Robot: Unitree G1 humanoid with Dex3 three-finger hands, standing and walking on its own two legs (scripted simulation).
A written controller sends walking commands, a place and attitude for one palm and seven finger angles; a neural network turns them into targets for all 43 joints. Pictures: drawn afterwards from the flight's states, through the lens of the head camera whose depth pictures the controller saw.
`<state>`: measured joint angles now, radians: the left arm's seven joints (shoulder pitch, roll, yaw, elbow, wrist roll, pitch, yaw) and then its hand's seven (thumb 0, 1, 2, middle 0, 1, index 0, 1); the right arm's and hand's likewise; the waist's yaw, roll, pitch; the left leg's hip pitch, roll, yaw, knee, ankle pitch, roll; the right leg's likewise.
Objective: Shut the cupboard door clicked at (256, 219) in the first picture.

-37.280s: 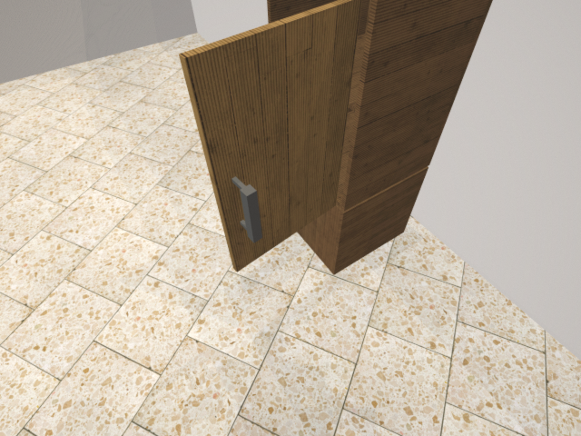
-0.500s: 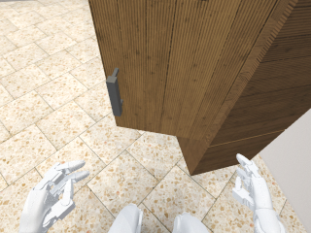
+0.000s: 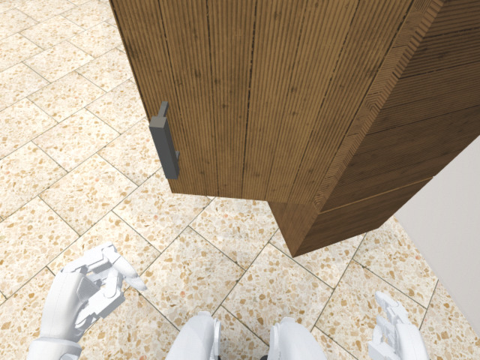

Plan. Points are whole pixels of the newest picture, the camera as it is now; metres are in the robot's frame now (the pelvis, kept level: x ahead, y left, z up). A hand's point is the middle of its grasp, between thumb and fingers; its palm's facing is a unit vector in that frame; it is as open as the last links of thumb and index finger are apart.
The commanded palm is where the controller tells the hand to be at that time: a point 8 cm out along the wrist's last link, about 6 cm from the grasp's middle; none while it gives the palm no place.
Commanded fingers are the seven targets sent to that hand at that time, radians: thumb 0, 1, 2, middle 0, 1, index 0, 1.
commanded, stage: raise the hand and make a fist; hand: left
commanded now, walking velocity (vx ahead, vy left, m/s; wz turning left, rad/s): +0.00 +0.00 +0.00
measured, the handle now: (168, 142) +0.49 +0.18 +0.02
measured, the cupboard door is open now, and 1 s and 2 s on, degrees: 66 66 66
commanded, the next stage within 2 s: bring the fist close to the handle in 0.88 s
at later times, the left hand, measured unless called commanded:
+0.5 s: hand (102, 284) +0.22 +0.21 +0.04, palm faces -0.02 -1.00 -0.02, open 3.1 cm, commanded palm +0.20 +0.26 +0.05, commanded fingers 0.00 0.90 0.90 -1.30 -1.50 -1.30 -1.50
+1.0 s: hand (117, 280) +0.23 +0.19 +0.04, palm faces -0.02 -1.00 -0.02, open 3.1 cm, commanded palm +0.21 +0.24 +0.05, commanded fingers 0.00 0.90 0.90 -1.30 -1.50 -1.30 -1.50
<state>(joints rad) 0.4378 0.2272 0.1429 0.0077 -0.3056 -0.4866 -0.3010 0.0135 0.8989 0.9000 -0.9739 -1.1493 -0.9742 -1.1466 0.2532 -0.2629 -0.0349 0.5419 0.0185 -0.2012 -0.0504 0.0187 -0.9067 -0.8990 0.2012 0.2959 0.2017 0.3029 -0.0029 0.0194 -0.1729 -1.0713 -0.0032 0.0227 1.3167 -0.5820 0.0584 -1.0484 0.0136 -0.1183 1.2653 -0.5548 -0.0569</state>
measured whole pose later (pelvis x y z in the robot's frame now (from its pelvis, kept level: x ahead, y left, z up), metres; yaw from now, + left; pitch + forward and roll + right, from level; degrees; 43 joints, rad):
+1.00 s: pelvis +0.01 +0.00 +0.00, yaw +0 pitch +20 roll -3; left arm 0.39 0.25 0.14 -0.01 -0.28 -0.44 -0.27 0.01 0.90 0.90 -1.30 -1.50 -1.30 -1.50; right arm 0.23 -0.25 0.01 0.47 0.02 -0.15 -0.03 0.02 -0.91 -0.90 0.20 0.30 0.20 0.30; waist 0.00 0.03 -0.19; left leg -1.07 -0.01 0.01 1.32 -0.59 0.06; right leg -1.04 0.01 -0.13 1.25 -0.56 -0.05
